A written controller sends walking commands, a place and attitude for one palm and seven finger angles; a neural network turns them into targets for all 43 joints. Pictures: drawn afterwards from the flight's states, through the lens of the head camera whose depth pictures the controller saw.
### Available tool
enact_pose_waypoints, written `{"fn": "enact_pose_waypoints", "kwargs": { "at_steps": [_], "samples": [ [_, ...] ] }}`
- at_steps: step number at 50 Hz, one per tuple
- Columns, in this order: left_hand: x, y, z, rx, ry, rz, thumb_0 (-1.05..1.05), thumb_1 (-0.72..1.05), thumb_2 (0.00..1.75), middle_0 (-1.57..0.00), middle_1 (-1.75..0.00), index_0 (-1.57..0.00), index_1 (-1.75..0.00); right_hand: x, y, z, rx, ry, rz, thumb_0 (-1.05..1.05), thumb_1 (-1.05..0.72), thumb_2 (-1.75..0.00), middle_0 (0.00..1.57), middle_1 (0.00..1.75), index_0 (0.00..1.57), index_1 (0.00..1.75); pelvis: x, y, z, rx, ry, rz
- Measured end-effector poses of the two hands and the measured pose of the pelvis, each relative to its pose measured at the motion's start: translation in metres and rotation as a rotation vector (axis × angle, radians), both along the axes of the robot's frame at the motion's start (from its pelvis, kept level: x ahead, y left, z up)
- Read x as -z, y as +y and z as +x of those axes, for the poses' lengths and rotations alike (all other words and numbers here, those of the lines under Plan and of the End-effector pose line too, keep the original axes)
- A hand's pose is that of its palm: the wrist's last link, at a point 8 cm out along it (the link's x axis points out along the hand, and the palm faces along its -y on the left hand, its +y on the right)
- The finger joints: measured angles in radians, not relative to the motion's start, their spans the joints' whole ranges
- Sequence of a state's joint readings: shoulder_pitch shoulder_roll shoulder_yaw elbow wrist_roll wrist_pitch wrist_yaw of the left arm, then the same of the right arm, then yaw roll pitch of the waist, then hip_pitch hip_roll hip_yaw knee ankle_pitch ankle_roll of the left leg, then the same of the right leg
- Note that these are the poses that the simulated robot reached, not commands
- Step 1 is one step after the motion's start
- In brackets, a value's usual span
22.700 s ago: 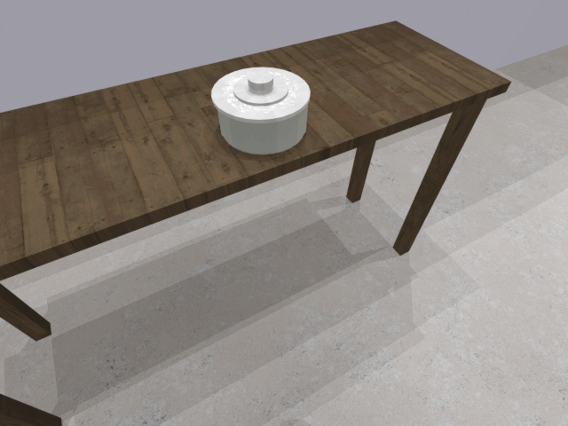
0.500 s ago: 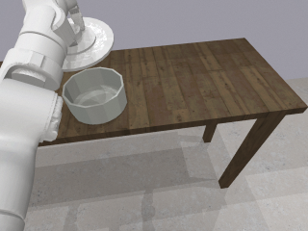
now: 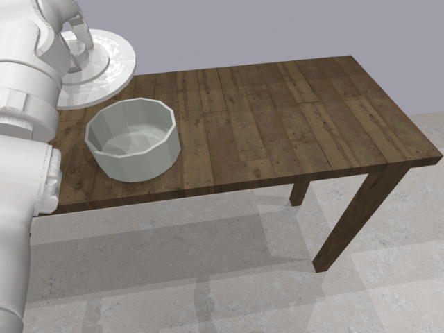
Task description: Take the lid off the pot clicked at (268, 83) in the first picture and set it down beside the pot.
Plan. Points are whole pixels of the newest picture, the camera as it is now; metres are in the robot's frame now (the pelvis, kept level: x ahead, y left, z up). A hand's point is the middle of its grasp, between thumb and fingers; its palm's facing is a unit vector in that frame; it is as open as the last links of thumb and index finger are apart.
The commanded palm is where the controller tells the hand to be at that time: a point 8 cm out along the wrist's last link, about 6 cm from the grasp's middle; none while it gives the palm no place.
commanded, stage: move the lid sideways beside the pot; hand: left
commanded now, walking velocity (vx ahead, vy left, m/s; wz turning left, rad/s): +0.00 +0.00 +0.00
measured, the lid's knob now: (71, 52) +0.51 +0.23 +0.26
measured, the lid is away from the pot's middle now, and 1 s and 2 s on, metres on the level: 0.06 0.18 0.24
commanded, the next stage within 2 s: lower the lid onto the table in 1.70 s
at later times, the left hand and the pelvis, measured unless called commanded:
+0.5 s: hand (11, 65) +0.44 +0.28 +0.28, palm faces -0.20 -0.10 -0.98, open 8.1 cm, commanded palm +0.44 +0.28 +0.36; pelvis -0.02 +0.01 +0.00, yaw +2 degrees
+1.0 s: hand out of the picture +0.44 +0.33 +0.28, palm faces -0.20 -0.14 -0.97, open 8.1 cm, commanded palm +0.44 +0.34 +0.36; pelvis -0.02 +0.01 +0.00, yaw +1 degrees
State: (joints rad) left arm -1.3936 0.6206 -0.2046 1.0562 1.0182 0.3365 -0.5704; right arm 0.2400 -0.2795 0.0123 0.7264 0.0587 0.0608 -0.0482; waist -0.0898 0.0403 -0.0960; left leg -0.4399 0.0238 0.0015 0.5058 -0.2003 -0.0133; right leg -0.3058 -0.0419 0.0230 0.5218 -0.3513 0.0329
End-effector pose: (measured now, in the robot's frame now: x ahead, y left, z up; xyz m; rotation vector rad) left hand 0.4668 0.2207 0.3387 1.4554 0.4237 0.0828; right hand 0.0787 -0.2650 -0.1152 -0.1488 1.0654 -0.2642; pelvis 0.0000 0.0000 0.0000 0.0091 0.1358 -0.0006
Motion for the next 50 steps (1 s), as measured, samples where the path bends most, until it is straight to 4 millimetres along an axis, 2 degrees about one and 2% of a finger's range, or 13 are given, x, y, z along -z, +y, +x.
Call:
{"fn": "enact_pose_waypoints", "kwargs": {
  "at_steps": [7, 13, 18, 27, 39, 45, 50],
  "samples": [
    [0.002, 0.026, -0.013, -0.014, -0.012, 0.01, -0.02, 0.24, 0.81, -0.63, -1.04, -0.54, -0.96, -0.005, 0.002, 0.01, -0.024, -0.015, -0.008, 0.01, -0.9, -0.9, 0.2, 0.3, 0.2, 0.3, 0.0, 0.002, -0.002, -0.013, -0.009, -0.007],
    [0.003, 0.04, -0.025, -0.029, -0.008, 0.022, -0.02, 0.24, 0.81, -0.63, -1.04, -0.54, -0.96, -0.007, 0.008, 0.018, -0.05, -0.032, -0.003, 0.01, -0.9, -0.9, 0.2, 0.3, 0.2, 0.3, 0.0, 0.004, -0.008, -0.026, -0.019, -0.014],
    [0.004, 0.049, -0.031, -0.033, 0.001, 0.031, -0.02, 0.24, 0.81, -0.64, -1.04, -0.54, -0.96, -0.006, 0.015, 0.016, -0.063, -0.036, 0.001, 0.01, -0.9, -0.9, 0.2, 0.3, 0.2, 0.3, 0.001, 0.007, -0.015, -0.031, -0.02, -0.017],
    [-0.001, 0.06, -0.039, -0.05, 0.008, 0.023, -0.03, 0.24, 0.81, -0.64, -1.04, -0.54, -0.96, -0.001, 0.021, -0.005, -0.05, -0.001, 0.009, 0.01, -0.9, -0.9, 0.2, 0.3, 0.2, 0.3, 0.001, 0.01, -0.022, -0.031, -0.023, -0.019],
    [0.004, 0.082, -0.036, -0.077, 0.024, 0.013, -0.03, 0.24, 0.81, -0.64, -1.04, -0.54, -0.96, 0.001, 0.01, -0.044, 0.009, 0.087, -0.027, 0.01, -0.9, -0.9, 0.2, 0.3, 0.2, 0.3, 0.001, 0.012, -0.023, -0.019, -0.012, -0.023],
    [0.002, 0.097, -0.035, -0.099, 0.018, 0.023, -0.03, 0.24, 0.81, -0.64, -1.04, -0.54, -0.96, -0.001, 0.005, -0.049, 0.028, 0.104, -0.04, 0.01, -0.9, -0.9, 0.2, 0.3, 0.2, 0.3, 0.001, 0.012, -0.019, -0.015, -0.005, -0.026],
    [0.003, 0.109, -0.036, -0.126, 0.02, 0.015, -0.03, 0.24, 0.81, -0.64, -1.04, -0.54, -0.96, -0.002, 0.004, -0.045, 0.028, 0.109, -0.039, 0.01, -0.9, -0.9, 0.2, 0.3, 0.2, 0.3, 0.001, 0.012, -0.016, -0.014, 0.001, -0.028]
  ]
}}
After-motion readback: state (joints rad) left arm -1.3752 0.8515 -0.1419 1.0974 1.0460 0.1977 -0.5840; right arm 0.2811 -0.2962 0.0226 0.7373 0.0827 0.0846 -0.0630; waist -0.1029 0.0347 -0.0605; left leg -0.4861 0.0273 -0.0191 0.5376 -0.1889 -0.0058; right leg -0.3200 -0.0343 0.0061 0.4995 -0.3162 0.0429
